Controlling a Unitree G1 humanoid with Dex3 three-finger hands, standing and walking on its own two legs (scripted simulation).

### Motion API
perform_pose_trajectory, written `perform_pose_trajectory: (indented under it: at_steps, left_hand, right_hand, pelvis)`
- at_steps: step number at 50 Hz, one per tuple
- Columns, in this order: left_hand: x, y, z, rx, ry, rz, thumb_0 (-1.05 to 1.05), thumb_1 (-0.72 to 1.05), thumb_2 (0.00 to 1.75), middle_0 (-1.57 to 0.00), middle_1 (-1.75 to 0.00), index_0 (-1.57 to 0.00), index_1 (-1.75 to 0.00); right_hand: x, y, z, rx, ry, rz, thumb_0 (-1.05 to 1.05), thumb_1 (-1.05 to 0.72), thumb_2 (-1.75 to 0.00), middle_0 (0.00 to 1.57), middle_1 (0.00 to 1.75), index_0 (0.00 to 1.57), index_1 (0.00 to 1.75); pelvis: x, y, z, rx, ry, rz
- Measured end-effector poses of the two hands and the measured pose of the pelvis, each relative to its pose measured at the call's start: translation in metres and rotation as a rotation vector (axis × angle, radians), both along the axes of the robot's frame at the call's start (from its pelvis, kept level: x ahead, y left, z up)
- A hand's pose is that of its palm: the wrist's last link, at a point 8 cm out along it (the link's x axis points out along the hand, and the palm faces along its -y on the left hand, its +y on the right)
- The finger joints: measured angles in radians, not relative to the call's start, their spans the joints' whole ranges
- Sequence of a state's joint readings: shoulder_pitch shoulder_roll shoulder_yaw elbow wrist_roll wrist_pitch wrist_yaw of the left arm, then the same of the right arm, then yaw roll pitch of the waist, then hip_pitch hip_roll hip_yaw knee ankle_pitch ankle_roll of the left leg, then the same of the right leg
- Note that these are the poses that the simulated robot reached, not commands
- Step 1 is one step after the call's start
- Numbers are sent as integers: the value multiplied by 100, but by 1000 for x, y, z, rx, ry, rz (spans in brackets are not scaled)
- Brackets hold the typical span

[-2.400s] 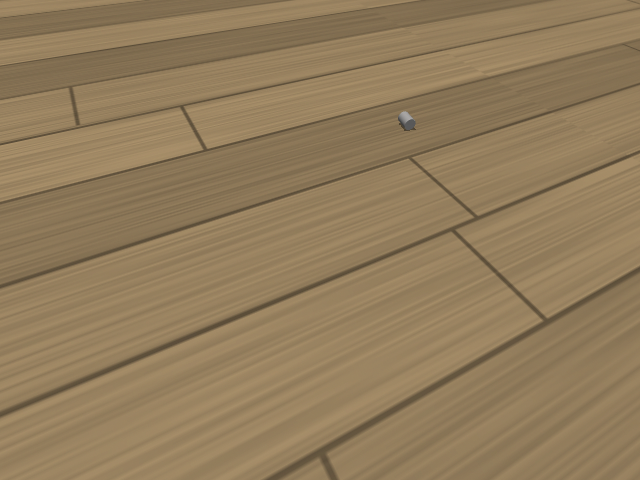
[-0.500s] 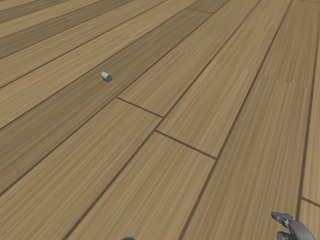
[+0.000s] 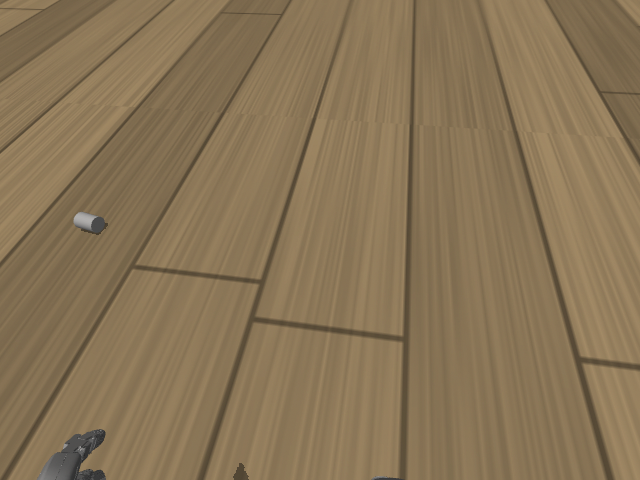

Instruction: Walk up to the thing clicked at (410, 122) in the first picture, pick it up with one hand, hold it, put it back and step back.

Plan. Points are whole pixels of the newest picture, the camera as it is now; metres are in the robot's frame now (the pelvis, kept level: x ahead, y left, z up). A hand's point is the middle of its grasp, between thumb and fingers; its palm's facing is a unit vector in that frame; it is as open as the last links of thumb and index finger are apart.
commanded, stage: walk up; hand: left
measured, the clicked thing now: (89, 222) +1.33 +0.89 -0.71
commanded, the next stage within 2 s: none
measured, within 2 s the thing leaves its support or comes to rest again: neither
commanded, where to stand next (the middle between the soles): +0.98 +0.94 m, yaw -31 degrees
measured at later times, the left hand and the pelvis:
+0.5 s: hand out of the picture +0.30 +0.50 -0.13, palm faces -0.20 -0.82 -0.53, open 7.4 cm; pelvis +0.23 +0.19 +0.00, yaw -10 degrees
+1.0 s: hand out of the picture +0.55 +0.62 -0.11, palm faces -0.23 -0.78 -0.59, open 7.4 cm; pelvis +0.42 +0.32 -0.01, yaw -15 degrees
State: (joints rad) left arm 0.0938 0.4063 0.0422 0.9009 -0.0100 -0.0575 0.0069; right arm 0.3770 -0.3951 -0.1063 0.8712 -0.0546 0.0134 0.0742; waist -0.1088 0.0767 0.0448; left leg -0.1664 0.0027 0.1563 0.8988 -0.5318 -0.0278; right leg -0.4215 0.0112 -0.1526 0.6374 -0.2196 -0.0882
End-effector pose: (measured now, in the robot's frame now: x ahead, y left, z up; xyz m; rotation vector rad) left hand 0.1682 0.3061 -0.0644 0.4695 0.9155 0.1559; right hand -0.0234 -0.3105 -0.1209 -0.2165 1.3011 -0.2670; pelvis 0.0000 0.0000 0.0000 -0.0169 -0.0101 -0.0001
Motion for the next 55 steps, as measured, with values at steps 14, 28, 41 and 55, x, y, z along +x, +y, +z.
perform_pose_trajectory:
  at_steps: [14,28,41,55]
  left_hand:
    - [13,113,1,66,214,80,1,89,89,-21,-30,-21,-30]
    - [183,235,-16,123,296,-25,1,90,90,-21,-30,-21,-30]
    - [335,257,4,146,78,-90,0,90,89,-21,-30,-21,-30]
    - [433,410,-22,220,189,-104,1,89,89,-21,-30,-21,-30]
  right_hand:
    - [240,72,33,-7,-260,127,1,-90,-90,21,30,20,30]
    - [302,178,39,-75,-189,-33,1,-90,-90,21,30,20,30]
    - [355,238,-12,8,-75,-97,1,-90,-90,21,30,20,30]
    - [474,317,14,-134,-184,-112,1,-90,-90,21,30,20,30]
  pelvis:
    - [127,93,12,-26,-17,-92]
    - [253,200,9,23,1,-186]
    - [354,249,-6,-26,-25,-227]
    - [459,370,-24,-2,-9,-286]
